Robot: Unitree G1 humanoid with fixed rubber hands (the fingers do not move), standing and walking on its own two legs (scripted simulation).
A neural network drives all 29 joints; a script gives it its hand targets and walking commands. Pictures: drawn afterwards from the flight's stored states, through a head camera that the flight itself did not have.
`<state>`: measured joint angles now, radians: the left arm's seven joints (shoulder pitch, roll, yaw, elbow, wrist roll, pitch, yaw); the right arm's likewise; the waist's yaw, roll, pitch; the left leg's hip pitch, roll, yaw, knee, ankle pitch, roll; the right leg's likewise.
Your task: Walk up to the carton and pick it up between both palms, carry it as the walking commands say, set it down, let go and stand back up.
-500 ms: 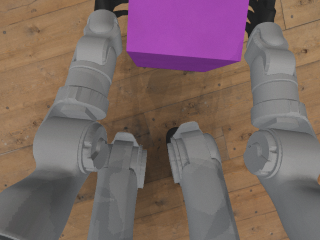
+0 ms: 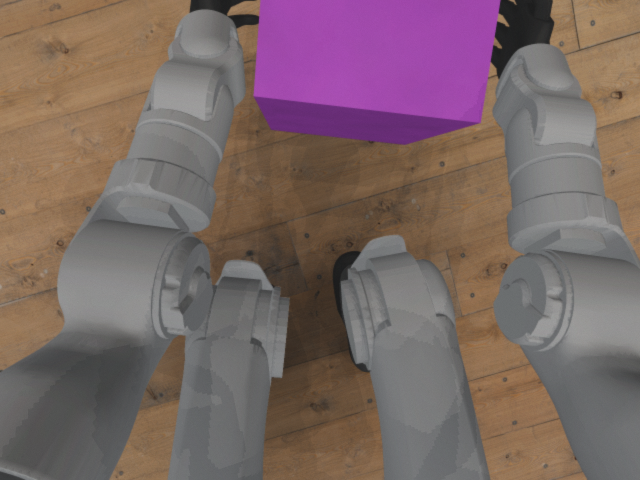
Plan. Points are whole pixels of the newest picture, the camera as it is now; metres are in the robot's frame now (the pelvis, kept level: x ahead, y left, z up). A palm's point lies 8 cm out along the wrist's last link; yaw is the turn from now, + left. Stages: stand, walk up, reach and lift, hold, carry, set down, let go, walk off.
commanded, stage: set down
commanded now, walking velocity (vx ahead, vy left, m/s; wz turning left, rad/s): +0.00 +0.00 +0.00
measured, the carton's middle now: (358, 49) +0.53 -0.12 -0.23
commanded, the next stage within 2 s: none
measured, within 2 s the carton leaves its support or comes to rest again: rests again in 0.34 s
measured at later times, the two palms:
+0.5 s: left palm (212, 27) +0.55 +0.03 -0.17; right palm (505, 62) +0.48 -0.26 -0.17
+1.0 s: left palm (209, 29) +0.55 +0.04 -0.18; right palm (502, 63) +0.48 -0.25 -0.18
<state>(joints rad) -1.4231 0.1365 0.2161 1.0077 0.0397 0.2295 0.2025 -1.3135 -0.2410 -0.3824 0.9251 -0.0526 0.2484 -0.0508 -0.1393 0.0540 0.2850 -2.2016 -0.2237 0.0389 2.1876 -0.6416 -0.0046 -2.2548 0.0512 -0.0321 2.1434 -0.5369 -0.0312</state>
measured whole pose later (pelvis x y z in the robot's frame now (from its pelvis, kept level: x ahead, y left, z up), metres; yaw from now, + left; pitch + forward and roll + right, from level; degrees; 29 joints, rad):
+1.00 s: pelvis +0.00 +0.00 -0.02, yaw +0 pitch +33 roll +0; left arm -1.46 0.20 0.20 1.08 0.01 0.19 0.15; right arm -1.36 -0.24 -0.40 0.98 -0.05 0.21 0.01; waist -0.15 0.07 0.38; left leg -2.20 -0.19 0.06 2.25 -0.64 0.02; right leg -2.24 0.01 -0.05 2.20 -0.55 -0.05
